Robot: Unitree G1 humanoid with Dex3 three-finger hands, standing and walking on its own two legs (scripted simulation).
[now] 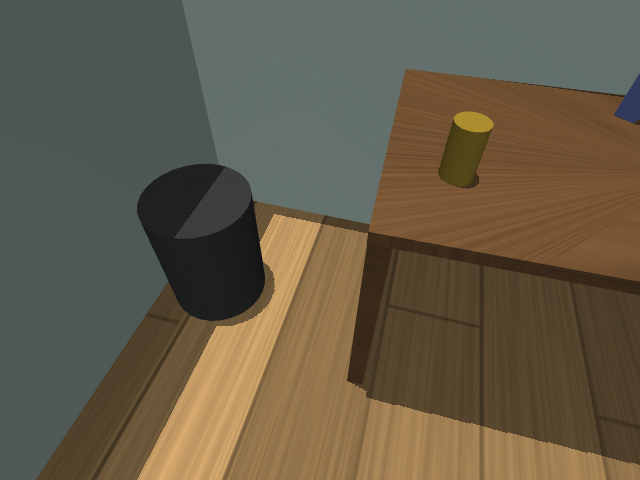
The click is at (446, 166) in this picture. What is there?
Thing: squat round
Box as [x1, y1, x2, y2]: [438, 111, 493, 185]
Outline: 480,113 466,111 460,112 454,116 438,170 439,176 444,181 450,184 465,185 472,180 493,125 492,121 488,117
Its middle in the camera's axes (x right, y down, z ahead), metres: +0.28 -0.18 +0.79
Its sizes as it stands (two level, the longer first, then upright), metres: 0.074 0.074 0.129
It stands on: a support 0.73 m high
